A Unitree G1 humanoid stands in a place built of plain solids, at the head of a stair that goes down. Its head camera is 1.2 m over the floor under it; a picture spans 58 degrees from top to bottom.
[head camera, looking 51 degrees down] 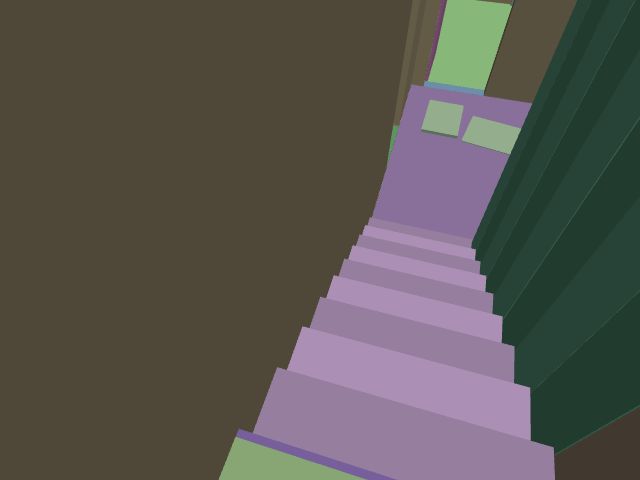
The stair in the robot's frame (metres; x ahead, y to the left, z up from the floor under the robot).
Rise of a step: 0.18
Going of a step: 0.25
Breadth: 0.87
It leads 16 degrees to the right of straight ahead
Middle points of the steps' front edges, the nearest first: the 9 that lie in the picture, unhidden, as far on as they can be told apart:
0.45 -0.27 -0.18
0.70 -0.35 -0.35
0.94 -0.42 -0.53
1.18 -0.49 -0.71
1.43 -0.56 -0.89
1.67 -0.63 -1.07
1.91 -0.71 -1.24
2.16 -0.78 -1.42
2.40 -0.85 -1.60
